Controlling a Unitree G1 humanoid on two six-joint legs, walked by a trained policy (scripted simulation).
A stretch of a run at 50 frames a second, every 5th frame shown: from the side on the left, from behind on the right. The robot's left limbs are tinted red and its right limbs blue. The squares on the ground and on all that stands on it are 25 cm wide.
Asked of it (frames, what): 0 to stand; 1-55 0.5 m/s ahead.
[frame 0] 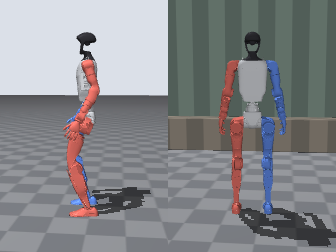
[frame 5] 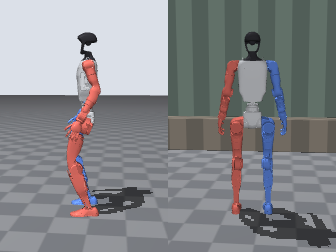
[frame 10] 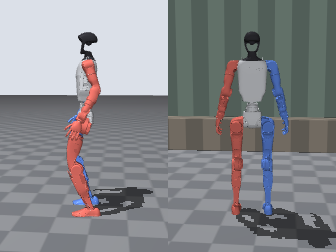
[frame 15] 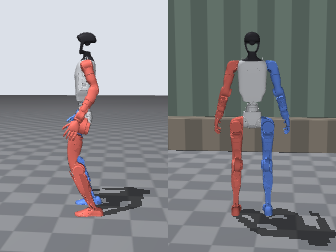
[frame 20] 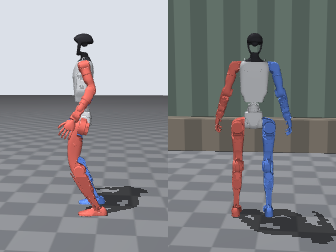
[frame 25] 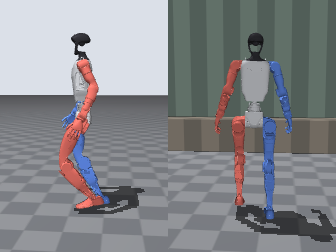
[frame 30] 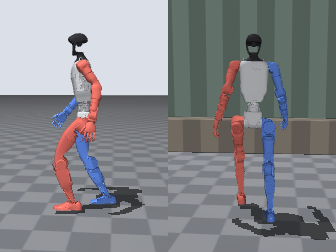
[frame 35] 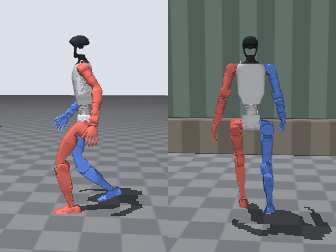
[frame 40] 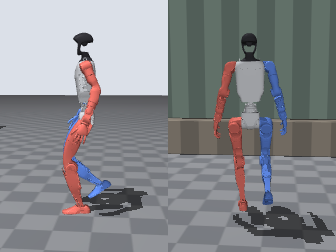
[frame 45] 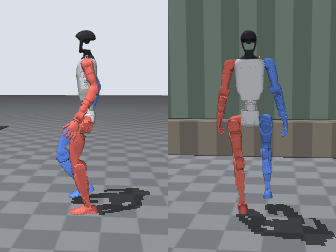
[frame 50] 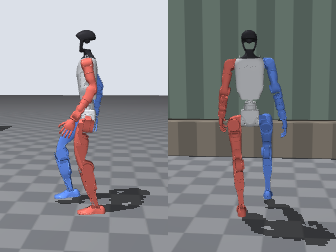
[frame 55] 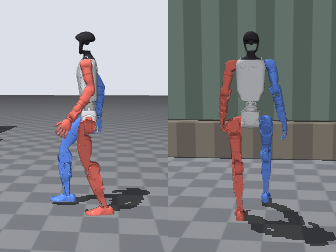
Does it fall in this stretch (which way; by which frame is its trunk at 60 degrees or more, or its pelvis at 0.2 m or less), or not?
no
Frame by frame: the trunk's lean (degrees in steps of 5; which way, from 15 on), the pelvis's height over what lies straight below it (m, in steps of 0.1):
0: 0, 0.8
5: 0, 0.8
10: 0, 0.8
15: 5, 0.8
20: 0, 0.8
25: 0, 0.8
30: 5, 0.8
35: 5, 0.7
40: 5, 0.8
45: 0, 0.8
50: 0, 0.8
55: 5, 0.8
